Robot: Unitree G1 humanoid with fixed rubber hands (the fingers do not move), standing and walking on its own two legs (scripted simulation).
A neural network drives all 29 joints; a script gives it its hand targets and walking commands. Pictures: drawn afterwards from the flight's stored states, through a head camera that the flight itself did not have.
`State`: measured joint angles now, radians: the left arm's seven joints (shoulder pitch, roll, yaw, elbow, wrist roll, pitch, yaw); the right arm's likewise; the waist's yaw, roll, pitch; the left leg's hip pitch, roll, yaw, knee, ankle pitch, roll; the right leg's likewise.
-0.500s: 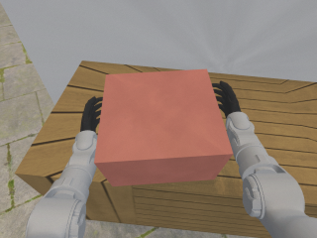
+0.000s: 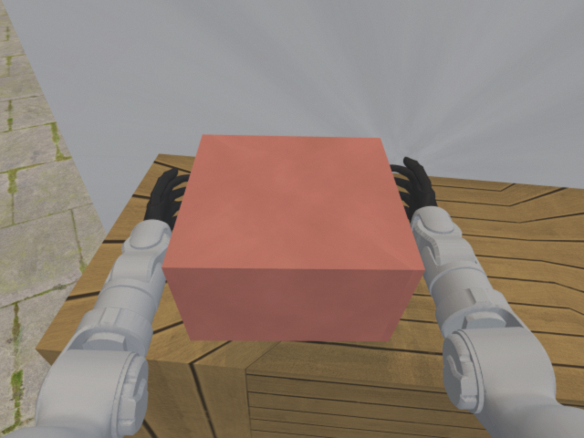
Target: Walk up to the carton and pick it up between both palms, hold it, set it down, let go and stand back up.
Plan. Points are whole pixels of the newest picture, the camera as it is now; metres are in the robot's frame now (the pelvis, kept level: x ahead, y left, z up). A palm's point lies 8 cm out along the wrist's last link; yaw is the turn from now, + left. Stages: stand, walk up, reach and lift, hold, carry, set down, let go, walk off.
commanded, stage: reach and lift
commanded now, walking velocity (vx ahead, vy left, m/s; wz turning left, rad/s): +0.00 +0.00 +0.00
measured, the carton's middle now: (291, 233) +0.40 +0.02 +0.09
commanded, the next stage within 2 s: hold in 0.64 s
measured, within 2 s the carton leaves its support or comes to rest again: neither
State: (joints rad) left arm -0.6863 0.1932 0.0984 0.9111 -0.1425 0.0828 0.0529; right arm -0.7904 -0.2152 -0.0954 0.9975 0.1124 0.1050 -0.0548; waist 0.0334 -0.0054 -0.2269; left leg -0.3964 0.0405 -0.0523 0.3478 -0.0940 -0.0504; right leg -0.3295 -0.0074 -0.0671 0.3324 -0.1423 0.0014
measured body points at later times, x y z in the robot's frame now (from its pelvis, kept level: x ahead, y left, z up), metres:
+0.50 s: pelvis +0.00 +0.00 +0.00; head -0.06 +0.01 +0.45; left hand +0.39 +0.21 +0.14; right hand +0.40 -0.18 +0.16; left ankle +0.04 +0.14 -0.74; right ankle +0.01 -0.12 -0.74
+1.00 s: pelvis +0.00 +0.00 +0.00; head -0.05 +0.01 +0.45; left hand +0.40 +0.21 +0.16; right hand +0.40 -0.18 +0.18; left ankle +0.04 +0.14 -0.74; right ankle +0.01 -0.12 -0.74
